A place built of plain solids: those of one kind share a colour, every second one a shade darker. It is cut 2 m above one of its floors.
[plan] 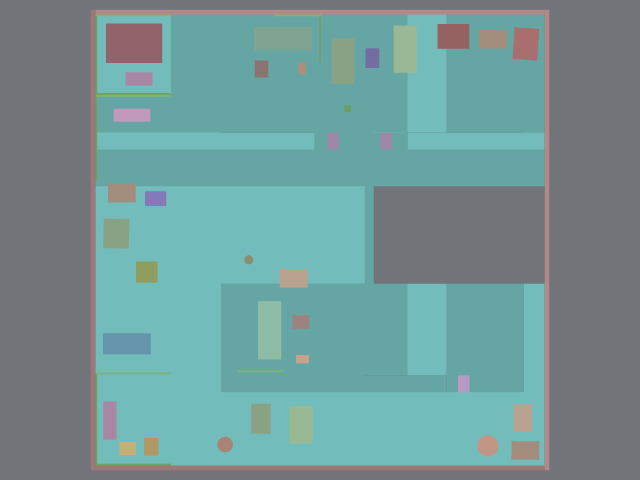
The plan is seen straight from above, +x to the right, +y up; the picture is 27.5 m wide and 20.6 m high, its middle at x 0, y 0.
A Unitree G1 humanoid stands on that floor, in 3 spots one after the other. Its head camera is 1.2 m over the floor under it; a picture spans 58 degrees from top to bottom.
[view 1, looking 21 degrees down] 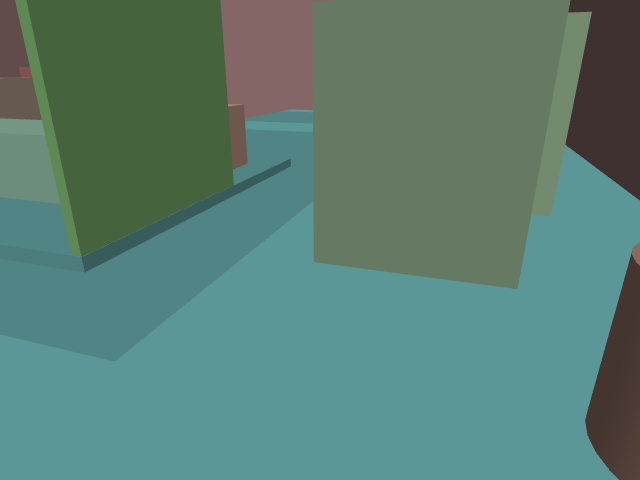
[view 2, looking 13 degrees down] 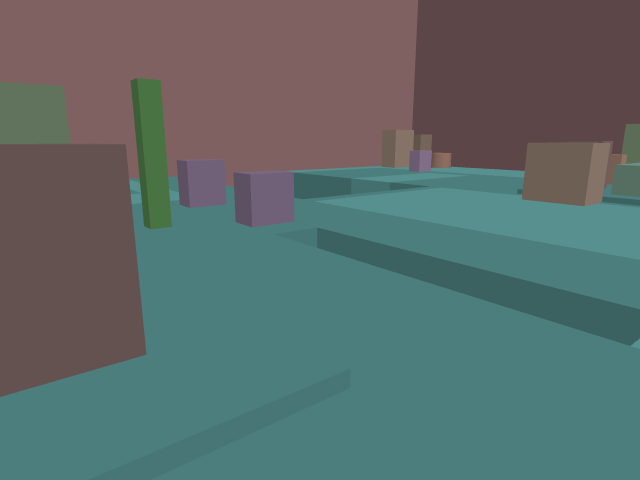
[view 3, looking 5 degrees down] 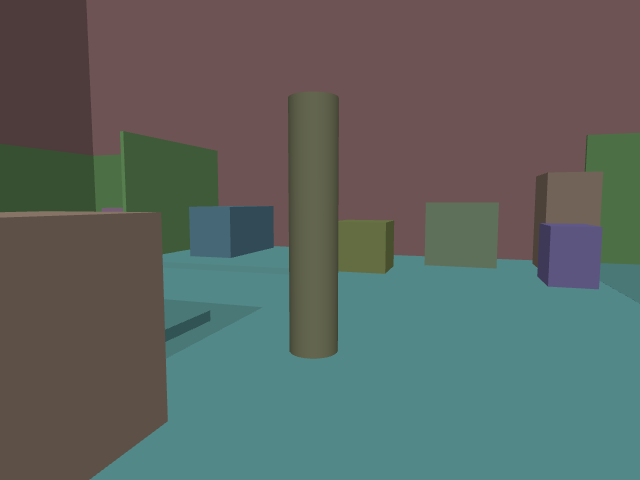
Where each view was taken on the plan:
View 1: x -5.50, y -7.91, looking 18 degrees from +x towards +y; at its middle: crate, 2.88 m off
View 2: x -4.98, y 7.54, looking -38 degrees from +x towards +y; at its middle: floor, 6.09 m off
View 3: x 0.18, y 0.26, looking -162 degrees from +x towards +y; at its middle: roll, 3.25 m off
